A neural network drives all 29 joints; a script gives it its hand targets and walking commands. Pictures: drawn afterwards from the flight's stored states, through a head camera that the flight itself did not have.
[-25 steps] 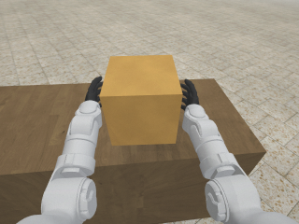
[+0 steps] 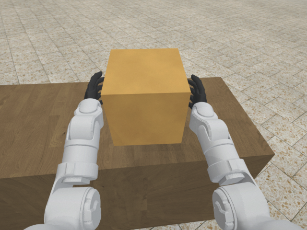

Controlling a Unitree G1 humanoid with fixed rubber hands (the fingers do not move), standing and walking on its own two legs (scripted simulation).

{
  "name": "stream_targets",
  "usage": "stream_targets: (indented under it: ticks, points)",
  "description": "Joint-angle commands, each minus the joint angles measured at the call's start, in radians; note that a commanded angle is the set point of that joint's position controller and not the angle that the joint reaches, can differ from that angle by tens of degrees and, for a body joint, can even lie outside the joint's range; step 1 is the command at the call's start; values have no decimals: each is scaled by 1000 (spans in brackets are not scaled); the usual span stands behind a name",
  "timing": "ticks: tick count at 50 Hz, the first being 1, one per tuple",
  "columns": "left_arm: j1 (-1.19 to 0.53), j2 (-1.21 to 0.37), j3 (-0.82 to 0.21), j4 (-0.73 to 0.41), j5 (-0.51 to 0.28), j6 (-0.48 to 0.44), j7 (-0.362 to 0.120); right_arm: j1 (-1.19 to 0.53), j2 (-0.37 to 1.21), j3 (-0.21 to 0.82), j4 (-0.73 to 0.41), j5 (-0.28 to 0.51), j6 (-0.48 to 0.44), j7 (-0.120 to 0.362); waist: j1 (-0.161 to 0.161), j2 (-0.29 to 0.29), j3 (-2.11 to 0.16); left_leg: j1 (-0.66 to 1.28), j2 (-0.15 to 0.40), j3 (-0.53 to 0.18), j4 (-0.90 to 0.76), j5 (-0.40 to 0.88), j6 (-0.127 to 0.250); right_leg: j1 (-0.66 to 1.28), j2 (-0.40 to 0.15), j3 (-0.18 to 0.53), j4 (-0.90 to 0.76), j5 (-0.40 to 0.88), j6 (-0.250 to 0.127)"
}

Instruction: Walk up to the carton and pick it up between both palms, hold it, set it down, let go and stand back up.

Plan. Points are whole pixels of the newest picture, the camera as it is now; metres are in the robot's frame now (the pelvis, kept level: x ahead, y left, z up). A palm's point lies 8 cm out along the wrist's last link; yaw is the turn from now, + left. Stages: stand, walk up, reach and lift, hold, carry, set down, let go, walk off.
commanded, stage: hold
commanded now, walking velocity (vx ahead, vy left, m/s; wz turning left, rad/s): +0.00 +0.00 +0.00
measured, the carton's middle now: (146, 96) +0.40 +0.01 +0.17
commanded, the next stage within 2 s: none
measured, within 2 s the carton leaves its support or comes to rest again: neither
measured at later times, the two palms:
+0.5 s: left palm (91, 99) +0.37 +0.15 +0.19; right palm (200, 102) +0.37 -0.13 +0.18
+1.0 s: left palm (89, 100) +0.36 +0.15 +0.20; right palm (202, 103) +0.35 -0.12 +0.19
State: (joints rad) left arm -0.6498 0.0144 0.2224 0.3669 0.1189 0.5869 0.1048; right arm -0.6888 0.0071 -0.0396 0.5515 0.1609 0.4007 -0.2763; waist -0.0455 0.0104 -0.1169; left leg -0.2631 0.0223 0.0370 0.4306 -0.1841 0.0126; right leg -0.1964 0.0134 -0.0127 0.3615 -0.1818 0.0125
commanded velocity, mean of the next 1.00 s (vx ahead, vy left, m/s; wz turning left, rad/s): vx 0.00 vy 0.00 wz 0.00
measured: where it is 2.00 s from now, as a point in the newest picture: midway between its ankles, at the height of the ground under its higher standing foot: outside the picture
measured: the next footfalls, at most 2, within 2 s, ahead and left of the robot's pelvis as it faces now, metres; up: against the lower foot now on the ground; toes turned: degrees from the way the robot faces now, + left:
none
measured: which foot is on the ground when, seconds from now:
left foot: down 0.00-1.00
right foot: down 0.00-1.00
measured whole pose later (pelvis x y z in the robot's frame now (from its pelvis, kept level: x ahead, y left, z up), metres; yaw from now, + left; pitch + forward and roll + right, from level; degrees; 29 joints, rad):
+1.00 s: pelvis -0.01 +0.00 +0.00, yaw +0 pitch -1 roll -1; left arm -0.64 -0.01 0.23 0.22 0.15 0.72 0.09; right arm -0.67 0.01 -0.04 0.41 0.17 0.52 -0.28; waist -0.05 0.01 -0.12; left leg -0.25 0.02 0.04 0.43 -0.17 0.01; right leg -0.18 0.01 -0.01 0.37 -0.18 0.01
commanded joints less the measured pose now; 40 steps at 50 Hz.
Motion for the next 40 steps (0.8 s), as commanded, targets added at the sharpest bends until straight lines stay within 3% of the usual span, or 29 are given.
stream_targets:
  ticks: [1, 26, 40]
  points:
    - [-765, -728, -531, -308, -105, -53, -137, -867, 586, 455, -478, 184, -66, 127, -13, 62, -528, 527, -28, -105, 4, 541, -79, 133, 87, -38, -51, 288, 28]
    - [-737, -716, -560, -404, -112, 47, -157, -858, 579, 461, -579, 203, 13, 104, -40, 52, -512, 507, -35, -101, -9, 496, -72, 163, 82, -34, -43, 318, 33]
    - [-795, -720, -534, -366, -105, 66, -176, -913, 600, 426, -546, 188, 35, 117, -30, 49, -464, 462, -34, -90, -39, 368, -65, 129, 77, -34, -59, 189, 23]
